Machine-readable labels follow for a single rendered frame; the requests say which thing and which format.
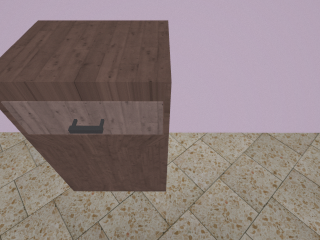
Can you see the cabinet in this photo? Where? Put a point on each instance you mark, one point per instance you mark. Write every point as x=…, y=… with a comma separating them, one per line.
x=95, y=61

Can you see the handle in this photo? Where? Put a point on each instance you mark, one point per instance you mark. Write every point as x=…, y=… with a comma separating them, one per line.
x=86, y=129

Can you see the drawer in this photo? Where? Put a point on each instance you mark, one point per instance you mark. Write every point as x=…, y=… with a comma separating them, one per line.
x=120, y=117

